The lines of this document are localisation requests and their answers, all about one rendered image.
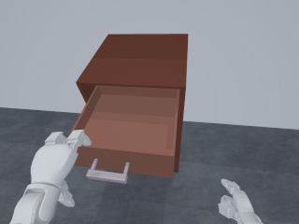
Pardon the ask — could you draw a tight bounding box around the drawer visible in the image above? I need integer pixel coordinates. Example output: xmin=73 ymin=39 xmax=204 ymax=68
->
xmin=67 ymin=85 xmax=179 ymax=178

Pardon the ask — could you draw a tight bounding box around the robot left hand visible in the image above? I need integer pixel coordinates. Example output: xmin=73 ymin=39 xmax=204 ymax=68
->
xmin=30 ymin=129 xmax=92 ymax=207

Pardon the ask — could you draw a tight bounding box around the handle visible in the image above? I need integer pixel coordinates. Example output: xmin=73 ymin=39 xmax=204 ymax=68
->
xmin=86 ymin=159 xmax=130 ymax=184

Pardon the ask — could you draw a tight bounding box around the right robot forearm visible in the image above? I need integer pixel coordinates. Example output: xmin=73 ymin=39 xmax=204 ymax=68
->
xmin=237 ymin=211 xmax=263 ymax=224

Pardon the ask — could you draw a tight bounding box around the robot right hand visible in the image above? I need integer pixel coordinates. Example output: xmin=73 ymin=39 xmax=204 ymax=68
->
xmin=218 ymin=178 xmax=254 ymax=221

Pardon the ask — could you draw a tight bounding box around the cabinet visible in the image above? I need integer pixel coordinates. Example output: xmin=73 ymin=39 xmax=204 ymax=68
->
xmin=76 ymin=34 xmax=189 ymax=173

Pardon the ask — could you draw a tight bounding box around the left robot forearm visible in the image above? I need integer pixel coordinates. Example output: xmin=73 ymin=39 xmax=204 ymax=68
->
xmin=9 ymin=182 xmax=61 ymax=224

